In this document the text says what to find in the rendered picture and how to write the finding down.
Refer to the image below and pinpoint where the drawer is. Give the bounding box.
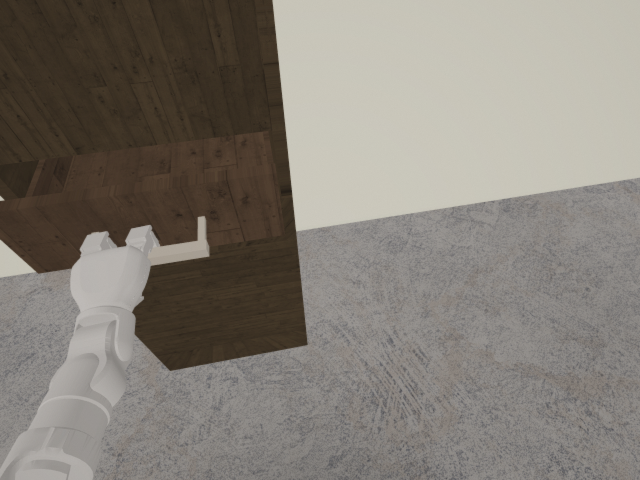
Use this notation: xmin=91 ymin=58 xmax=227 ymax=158
xmin=0 ymin=131 xmax=285 ymax=274

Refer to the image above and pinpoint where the handle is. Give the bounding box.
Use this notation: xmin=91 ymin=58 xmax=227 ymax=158
xmin=91 ymin=216 xmax=209 ymax=266

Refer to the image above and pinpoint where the left robot forearm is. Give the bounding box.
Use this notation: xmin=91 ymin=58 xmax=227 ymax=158
xmin=0 ymin=306 xmax=136 ymax=480

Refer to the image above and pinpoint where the cabinet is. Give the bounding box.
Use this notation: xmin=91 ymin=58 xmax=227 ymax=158
xmin=0 ymin=0 xmax=308 ymax=371

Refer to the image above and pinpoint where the left robot hand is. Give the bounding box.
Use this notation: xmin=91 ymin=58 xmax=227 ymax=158
xmin=70 ymin=225 xmax=160 ymax=313

